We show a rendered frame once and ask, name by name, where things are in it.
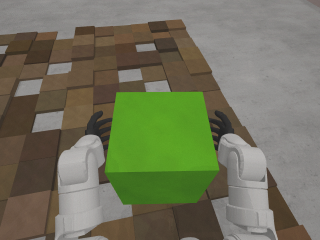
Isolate robot left hand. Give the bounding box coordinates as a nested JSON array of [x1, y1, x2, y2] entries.
[[85, 110, 113, 151]]

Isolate left robot forearm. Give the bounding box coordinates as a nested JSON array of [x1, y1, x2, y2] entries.
[[54, 134, 105, 240]]

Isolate right robot forearm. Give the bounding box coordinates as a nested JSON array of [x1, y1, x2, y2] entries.
[[218, 133, 278, 240]]

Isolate carton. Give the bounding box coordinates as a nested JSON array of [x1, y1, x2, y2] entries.
[[104, 91, 220, 205]]

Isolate robot right hand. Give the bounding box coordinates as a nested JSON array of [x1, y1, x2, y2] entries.
[[208, 110, 234, 151]]

